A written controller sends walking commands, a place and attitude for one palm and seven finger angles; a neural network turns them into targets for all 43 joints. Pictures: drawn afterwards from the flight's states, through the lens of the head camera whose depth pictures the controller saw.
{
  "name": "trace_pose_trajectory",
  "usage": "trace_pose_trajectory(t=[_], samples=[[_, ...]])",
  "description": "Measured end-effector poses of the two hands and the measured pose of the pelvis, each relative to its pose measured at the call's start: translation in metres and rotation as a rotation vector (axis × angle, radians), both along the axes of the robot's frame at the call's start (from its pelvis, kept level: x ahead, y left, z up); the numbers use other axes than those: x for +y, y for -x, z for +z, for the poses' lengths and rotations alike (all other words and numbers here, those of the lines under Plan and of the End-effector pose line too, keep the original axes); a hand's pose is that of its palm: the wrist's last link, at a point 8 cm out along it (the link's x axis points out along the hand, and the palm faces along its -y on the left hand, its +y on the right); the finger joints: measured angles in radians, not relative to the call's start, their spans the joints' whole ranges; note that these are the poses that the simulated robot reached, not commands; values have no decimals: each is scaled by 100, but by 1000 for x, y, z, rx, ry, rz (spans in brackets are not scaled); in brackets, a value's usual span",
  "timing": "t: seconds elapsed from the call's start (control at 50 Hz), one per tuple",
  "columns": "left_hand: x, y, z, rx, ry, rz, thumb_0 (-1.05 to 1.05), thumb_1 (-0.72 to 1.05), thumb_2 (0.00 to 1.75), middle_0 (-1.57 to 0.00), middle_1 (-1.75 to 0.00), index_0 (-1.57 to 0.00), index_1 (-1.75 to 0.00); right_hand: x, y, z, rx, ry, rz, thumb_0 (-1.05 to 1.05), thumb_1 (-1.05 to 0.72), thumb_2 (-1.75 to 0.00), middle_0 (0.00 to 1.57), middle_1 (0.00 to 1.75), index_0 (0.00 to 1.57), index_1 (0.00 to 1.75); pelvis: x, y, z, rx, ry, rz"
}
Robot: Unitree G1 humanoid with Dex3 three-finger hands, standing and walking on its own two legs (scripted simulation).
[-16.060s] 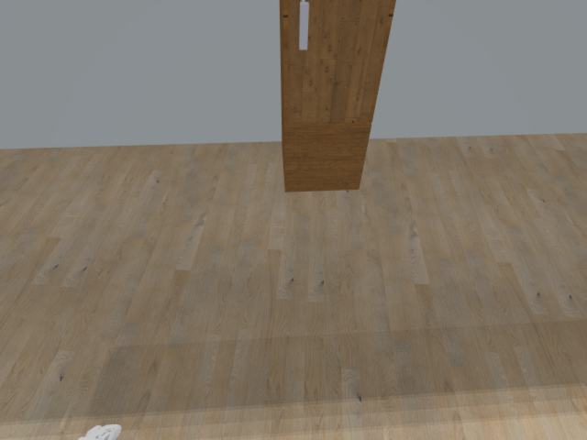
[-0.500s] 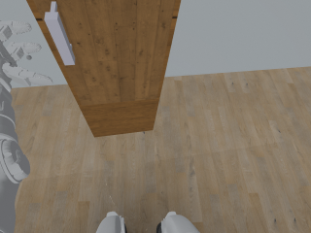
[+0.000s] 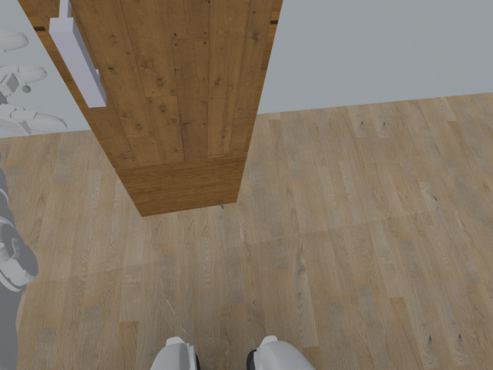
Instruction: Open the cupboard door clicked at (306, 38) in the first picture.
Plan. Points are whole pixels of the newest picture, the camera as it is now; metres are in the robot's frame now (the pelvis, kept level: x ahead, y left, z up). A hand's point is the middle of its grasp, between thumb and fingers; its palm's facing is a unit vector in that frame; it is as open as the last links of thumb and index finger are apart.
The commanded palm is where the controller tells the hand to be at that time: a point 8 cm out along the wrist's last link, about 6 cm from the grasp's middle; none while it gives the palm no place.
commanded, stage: move the hooked fingers beside the handle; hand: left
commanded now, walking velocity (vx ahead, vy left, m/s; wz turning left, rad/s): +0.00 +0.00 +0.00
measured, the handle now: (82, 56) +0.58 +0.20 +0.10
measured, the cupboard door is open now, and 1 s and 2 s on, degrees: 0 0 0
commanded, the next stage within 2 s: slide the fingers in behind the handle in 0.70 s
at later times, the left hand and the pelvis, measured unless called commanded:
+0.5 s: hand (25, 89) +0.51 +0.26 +0.10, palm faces +0.10 -0.99 -0.01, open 14.0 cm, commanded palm +0.49 +0.30 +0.09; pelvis -0.01 +0.00 -0.01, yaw +1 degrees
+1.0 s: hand (30, 87) +0.52 +0.26 +0.10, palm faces +0.08 -1.00 +0.01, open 14.0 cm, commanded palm +0.50 +0.29 +0.09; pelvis -0.01 +0.00 -0.01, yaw +1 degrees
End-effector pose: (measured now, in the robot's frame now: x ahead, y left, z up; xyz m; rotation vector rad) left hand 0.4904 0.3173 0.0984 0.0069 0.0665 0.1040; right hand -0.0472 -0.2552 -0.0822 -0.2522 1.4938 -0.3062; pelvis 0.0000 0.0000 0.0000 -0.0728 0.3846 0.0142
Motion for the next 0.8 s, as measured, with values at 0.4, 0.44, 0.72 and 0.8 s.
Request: trace_pose_trajectory(t=[0.4, 0.44, 0.72, 0.8], samples=[[-6, 10, 6, -66, -4, 7, -2, -50, 30, -30, -120, -30, -120, -7, -35, -8, -106, 16, 69, 0, -90, -90, 20, 30, 21, 30, 2, 10, -4, -19, 5, 20], [-5, 10, 8, -60, 0, 9, -2, -50, 30, -30, -120, -31, -120, -7, -30, -9, -96, 15, 62, 0, -90, -90, 20, 30, 21, 30, 1, 12, -5, -19, 6, 22], [-3, 1, 4, -33, 12, 4, -1, -50, 30, -30, -120, -31, -120, -7, 14, -5, -11, 33, 19, 0, -90, -90, 20, 30, 21, 30, -1, 20, -9, 4, 11, 16], [1, -1, 2, -18, -7, 2, -1, -50, 30, -30, -120, -30, -120, -6, 21, -3, 9, 39, 9, 0, -90, -90, 20, 30, 21, 30, 0, 20, -10, 11, 14, 14]])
